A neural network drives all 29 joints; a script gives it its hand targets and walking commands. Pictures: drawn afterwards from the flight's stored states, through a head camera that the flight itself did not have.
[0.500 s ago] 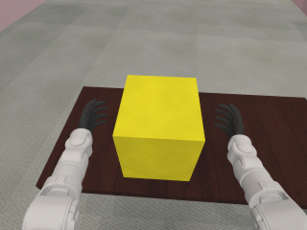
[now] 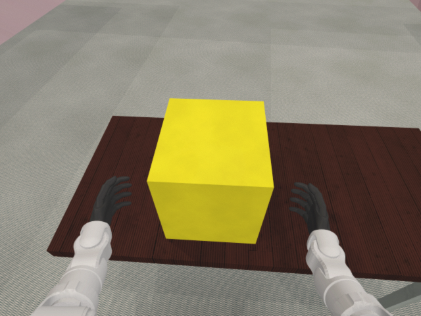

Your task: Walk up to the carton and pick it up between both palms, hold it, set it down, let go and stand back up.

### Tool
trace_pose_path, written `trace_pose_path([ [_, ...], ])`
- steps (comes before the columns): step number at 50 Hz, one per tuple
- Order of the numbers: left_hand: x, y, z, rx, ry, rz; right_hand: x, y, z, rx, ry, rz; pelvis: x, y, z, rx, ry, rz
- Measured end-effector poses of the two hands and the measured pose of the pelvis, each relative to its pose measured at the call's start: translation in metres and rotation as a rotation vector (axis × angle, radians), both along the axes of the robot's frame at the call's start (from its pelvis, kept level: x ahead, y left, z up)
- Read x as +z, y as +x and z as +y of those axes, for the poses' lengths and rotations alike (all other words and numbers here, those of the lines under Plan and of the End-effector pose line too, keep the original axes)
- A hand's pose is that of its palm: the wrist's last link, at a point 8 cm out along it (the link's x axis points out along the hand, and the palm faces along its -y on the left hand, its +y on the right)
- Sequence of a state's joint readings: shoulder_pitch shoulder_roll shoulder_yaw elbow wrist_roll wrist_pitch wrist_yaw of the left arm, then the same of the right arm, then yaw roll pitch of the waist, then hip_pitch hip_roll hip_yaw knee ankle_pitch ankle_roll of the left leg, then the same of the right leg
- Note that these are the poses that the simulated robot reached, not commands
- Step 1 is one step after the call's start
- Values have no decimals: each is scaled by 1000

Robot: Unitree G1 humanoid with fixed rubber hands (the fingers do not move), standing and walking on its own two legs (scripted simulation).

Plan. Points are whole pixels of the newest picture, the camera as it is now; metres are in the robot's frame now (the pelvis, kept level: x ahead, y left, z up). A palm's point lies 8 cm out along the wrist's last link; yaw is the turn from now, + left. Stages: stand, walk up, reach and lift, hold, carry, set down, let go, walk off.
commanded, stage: set down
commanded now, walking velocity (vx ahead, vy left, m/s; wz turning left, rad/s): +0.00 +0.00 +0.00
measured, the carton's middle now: (213, 172) +0.48 +0.01 -0.06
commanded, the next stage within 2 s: let go in 1.32 s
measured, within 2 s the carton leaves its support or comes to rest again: neither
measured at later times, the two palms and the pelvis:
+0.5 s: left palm (95, 251) +0.26 +0.24 -0.03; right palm (311, 255) +0.25 -0.19 -0.04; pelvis +0.02 +0.01 +0.00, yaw +1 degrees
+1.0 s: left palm (106, 270) +0.23 +0.22 -0.05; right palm (323, 284) +0.20 -0.20 -0.05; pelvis +0.03 +0.02 +0.01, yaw -1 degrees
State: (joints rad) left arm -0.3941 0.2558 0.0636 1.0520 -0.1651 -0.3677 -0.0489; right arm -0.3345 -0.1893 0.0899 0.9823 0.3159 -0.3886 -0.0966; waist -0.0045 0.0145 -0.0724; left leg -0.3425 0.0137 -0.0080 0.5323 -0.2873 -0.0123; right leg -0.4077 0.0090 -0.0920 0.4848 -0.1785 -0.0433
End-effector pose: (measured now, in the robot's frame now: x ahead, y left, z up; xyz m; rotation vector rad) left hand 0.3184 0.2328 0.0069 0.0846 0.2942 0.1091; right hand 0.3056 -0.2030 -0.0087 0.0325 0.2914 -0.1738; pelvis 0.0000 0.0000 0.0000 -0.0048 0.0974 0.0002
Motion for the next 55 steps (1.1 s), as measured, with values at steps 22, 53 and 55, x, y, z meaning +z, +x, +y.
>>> trace_pose_path([
  [22,-30,-50,10,-2,6,-20,-22,-44,14,31,-16,-3,3,20,5,8,-11,-39],
  [53,-56,-88,-14,-39,-38,170,-43,-107,2,19,-66,160,6,26,25,-19,-24,-126],
  [55,-56,-89,-13,-36,-33,182,-43,-109,2,21,-61,167,6,25,24,-21,-23,-135],
])
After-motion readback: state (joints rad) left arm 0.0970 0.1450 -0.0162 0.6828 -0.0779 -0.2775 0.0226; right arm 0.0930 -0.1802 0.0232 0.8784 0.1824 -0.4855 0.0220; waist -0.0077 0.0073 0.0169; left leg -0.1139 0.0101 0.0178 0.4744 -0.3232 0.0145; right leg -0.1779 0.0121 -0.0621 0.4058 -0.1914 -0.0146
